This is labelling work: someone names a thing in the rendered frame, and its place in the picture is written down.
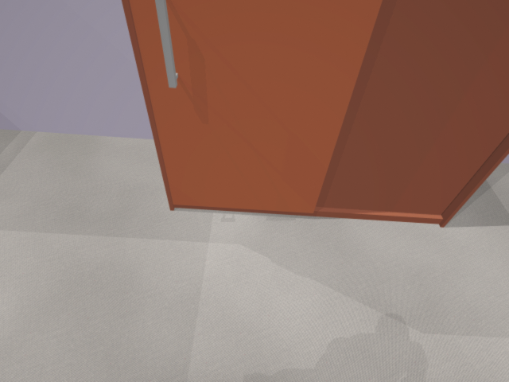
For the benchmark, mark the handle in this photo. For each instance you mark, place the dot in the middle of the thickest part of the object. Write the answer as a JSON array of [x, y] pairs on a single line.
[[163, 20]]

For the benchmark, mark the wardrobe door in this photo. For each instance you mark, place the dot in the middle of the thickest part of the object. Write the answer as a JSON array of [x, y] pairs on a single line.
[[262, 90], [430, 105]]

